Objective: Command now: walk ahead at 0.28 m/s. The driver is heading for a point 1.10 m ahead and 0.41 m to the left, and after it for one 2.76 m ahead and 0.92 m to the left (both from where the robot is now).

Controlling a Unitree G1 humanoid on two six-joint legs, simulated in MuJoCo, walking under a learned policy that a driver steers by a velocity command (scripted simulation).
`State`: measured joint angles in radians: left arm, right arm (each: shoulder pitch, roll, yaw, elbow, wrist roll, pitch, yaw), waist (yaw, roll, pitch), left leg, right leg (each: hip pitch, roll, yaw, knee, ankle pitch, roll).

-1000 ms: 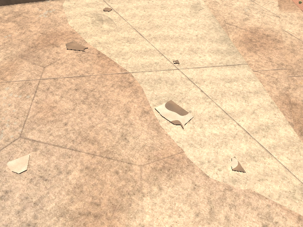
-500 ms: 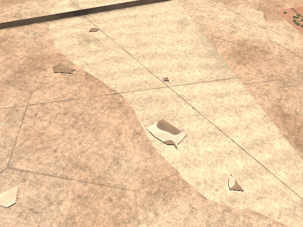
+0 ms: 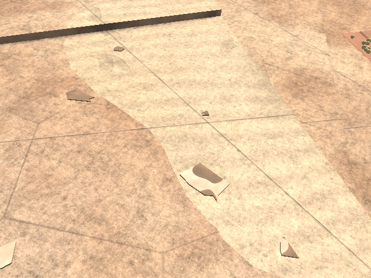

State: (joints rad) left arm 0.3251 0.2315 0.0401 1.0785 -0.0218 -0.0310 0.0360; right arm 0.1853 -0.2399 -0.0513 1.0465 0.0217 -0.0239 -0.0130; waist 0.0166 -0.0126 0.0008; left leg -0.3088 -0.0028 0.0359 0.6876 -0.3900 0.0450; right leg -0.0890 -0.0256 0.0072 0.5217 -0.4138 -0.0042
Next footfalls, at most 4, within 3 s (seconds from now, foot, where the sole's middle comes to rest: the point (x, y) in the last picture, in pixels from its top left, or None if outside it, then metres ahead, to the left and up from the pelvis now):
0.54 right None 0.42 -0.14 -0.77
1.10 left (150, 248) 0.66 0.17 -0.77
1.58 right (163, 172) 1.02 0.14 -0.77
2.04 left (111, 203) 0.85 0.35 -0.77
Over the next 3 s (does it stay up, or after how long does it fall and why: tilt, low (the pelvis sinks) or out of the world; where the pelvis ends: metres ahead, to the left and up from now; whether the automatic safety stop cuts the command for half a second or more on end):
stays up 0.93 0.23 0.00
